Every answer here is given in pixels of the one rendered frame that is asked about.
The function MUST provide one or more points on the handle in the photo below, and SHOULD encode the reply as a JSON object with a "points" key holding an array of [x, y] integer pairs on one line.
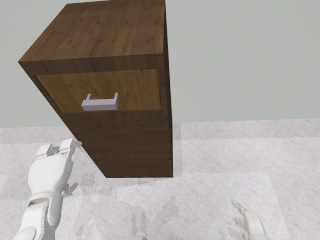
{"points": [[100, 104]]}

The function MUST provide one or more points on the drawer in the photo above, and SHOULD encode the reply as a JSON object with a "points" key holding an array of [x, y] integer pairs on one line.
{"points": [[137, 89]]}

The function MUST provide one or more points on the robot left hand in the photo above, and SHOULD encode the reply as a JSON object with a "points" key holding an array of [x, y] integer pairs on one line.
{"points": [[50, 173]]}

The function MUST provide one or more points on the robot left forearm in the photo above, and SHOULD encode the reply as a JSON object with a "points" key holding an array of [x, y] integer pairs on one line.
{"points": [[41, 218]]}

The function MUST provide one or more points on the robot left shin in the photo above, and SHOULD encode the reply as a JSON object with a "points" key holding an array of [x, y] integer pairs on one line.
{"points": [[141, 234]]}

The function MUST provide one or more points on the cabinet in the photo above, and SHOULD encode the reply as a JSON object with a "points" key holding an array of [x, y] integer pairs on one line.
{"points": [[108, 36]]}

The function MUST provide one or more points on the robot right hand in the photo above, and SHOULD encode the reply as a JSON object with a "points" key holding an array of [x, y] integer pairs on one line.
{"points": [[241, 229]]}

